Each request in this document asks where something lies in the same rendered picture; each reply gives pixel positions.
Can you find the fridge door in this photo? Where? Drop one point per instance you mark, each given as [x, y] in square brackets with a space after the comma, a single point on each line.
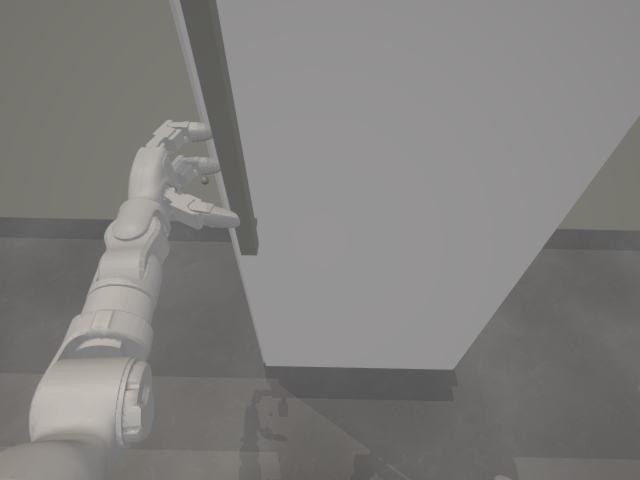
[407, 160]

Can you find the handle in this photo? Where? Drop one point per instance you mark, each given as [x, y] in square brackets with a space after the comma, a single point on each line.
[205, 36]

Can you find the left robot hand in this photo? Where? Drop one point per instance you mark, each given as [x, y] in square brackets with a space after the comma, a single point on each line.
[152, 175]

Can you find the left robot upper arm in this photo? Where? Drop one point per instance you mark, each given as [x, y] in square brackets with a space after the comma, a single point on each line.
[88, 411]

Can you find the left robot forearm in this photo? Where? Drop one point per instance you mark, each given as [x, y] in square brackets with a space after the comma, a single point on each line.
[117, 315]

